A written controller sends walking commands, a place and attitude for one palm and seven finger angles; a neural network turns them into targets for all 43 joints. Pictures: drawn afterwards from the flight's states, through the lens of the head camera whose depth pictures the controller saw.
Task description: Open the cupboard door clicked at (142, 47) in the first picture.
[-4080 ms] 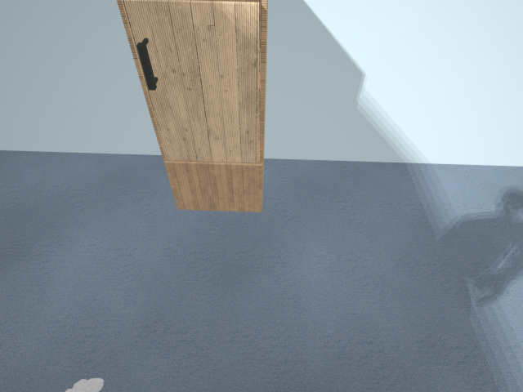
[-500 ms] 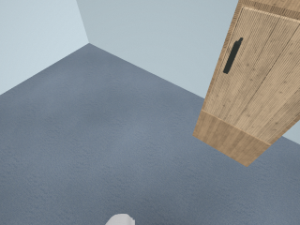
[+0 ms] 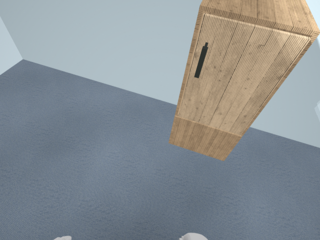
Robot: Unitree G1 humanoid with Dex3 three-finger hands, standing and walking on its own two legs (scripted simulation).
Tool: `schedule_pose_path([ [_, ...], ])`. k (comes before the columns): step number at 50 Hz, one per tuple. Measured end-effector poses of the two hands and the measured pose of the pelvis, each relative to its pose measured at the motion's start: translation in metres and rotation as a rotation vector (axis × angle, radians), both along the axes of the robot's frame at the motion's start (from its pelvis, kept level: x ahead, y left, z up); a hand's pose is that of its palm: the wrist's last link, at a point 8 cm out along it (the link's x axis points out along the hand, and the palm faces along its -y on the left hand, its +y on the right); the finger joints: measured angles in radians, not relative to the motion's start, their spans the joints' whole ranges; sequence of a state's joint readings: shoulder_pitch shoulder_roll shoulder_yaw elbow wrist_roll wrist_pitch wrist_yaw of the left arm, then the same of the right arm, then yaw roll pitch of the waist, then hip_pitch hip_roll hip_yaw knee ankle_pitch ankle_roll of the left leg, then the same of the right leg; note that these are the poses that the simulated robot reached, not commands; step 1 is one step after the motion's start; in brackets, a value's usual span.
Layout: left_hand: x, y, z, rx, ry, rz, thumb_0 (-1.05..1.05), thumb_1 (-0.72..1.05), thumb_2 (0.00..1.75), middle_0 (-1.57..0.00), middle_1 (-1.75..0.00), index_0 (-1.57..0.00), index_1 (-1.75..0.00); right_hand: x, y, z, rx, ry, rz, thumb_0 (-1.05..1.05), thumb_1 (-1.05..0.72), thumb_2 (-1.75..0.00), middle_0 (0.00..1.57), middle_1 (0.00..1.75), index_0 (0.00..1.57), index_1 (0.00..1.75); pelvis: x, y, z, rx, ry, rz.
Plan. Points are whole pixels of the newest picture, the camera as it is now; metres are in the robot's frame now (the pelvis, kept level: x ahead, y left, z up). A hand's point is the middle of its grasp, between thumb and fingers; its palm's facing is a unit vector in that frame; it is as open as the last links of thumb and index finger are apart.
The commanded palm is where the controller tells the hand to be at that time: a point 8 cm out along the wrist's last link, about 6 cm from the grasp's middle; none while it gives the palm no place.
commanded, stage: turn to face it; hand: left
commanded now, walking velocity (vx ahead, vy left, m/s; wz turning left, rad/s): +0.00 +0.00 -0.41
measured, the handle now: (201, 60) +0.80 -0.13 +0.00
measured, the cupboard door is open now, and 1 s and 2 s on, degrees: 0 0 0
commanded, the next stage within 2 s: take the last steps up to it in 0.28 s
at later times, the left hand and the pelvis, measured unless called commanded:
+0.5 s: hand out of the picture +0.12 +0.12 -0.16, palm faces -0.18 -0.96 -0.21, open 7.4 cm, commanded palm none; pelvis +0.00 -0.04 +0.00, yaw -11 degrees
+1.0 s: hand (118, 225) +0.19 +0.12 -0.18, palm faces -0.28 -0.95 -0.14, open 7.4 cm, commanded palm none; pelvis +0.11 -0.04 +0.00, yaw -17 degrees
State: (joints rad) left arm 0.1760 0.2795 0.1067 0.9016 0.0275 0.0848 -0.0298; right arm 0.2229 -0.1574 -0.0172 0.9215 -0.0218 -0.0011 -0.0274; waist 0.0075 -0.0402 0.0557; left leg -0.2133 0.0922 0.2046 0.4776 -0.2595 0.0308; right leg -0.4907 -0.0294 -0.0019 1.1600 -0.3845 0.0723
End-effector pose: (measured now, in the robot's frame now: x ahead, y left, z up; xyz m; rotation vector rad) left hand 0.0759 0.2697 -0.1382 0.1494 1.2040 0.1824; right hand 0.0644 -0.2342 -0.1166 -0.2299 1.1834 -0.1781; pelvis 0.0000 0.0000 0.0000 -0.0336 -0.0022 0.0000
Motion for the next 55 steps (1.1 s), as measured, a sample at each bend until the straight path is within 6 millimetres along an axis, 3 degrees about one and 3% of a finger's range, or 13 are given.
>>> schedule_pose_path([
  [6,0.028,-0.022,0.001,-0.004,0.022,-0.103,0.01,0.91,0.9,-0.2,-0.3,-0.2,-0.3,-0.047,-0.009,-0.01,0.023,0.078,-0.124,0.0,-0.91,-0.9,0.2,0.3,0.2,0.3,0.0,-0.004,0.0,0.006,0.008,-0.072],
  [13,0.068,-0.074,0.002,0.023,-0.046,-0.243,0.01,0.91,0.9,-0.2,-0.3,-0.2,-0.3,-0.108,-0.039,-0.04,0.067,0.183,-0.257,0.0,-0.91,-0.9,0.2,0.3,0.2,0.3,-0.001,-0.03,-0.015,0.036,0.012,-0.141],
  [16,0.071,-0.092,0.008,0.027,-0.071,-0.262,0.01,0.91,0.9,-0.2,-0.3,-0.2,-0.3,-0.121,-0.049,-0.045,0.069,0.232,-0.285,0.0,-0.91,-0.9,0.2,0.3,0.2,0.3,-0.001,-0.036,-0.015,0.029,0.01,-0.151],
  [24,0.053,-0.101,0.009,0.007,-0.021,-0.26,0.01,0.9,0.89,-0.2,-0.3,-0.2,-0.3,-0.1,-0.052,-0.034,0.068,0.163,-0.286,0.01,-0.91,-0.9,0.2,0.3,0.19,0.3,0.001,-0.039,-0.005,0.035,0.005,-0.186],
  [29,0.037,-0.083,-0.003,-0.019,0.02,-0.227,0.0,0.91,0.89,-0.21,-0.3,-0.2,-0.3,-0.068,-0.043,-0.025,0.055,0.097,-0.251,0.01,-0.91,-0.9,0.2,0.3,0.19,0.3,0.012,-0.031,-0.005,0.019,0.004,-0.2],
  [33,0.025,-0.061,-0.024,-0.041,0.091,-0.201,0.0,0.91,0.89,-0.21,-0.3,-0.2,-0.3,-0.041,-0.032,-0.02,0.017,0.018,-0.235,0.0,-0.91,-0.9,0.2,0.3,0.19,0.3,0.027,-0.018,-0.014,0.003,0.0,-0.218],
  [37,0.027,-0.049,-0.026,-0.043,0.183,-0.231,0.01,0.91,0.9,-0.2,-0.3,-0.2,-0.3,-0.041,-0.017,-0.012,0.005,0.001,-0.274,0.0,-0.91,-0.9,0.2,0.3,0.2,0.3,0.044,-0.013,-0.009,0.001,-0.007,-0.254],
  [42,0.056,-0.052,-0.015,-0.051,0.18,-0.247,0.01,0.91,0.9,-0.2,-0.3,-0.2,-0.3,-0.064,0.003,-0.006,0.038,0.124,-0.33,0.0,-0.91,-0.9,0.2,0.3,0.2,0.3,0.068,-0.016,0.003,-0.002,0.0,-0.269],
  [46,0.084,-0.067,-0.013,-0.05,0.183,-0.269,0.01,0.91,0.9,-0.2,-0.3,-0.2,-0.3,-0.083,0.016,-0.007,0.081,0.23,-0.389,0.0,-0.91,-0.9,0.2,0.3,0.2,0.3,0.088,-0.026,0.005,0.004,0.004,-0.284],
  [51,0.133,-0.106,-0.016,-0.055,0.183,-0.336,0.01,0.91,0.9,-0.2,-0.3,-0.2,-0.3,-0.101,0.025,-0.011,0.147,0.35,-0.469,0.0,-0.91,-0.9,0.2,0.3,0.2,0.3,0.114,-0.048,0.0,0.016,0.004,-0.3],
  [55,0.19,-0.148,-0.019,-0.043,0.123,-0.393,0.01,0.92,0.9,-0.2,-0.3,-0.2,-0.3,-0.108,0.02,-0.019,0.204,0.441,-0.527,0.0,-0.91,-0.9,0.2,0.3,0.2,0.3,0.138,-0.076,-0.01,0.029,0.004,-0.308],
])
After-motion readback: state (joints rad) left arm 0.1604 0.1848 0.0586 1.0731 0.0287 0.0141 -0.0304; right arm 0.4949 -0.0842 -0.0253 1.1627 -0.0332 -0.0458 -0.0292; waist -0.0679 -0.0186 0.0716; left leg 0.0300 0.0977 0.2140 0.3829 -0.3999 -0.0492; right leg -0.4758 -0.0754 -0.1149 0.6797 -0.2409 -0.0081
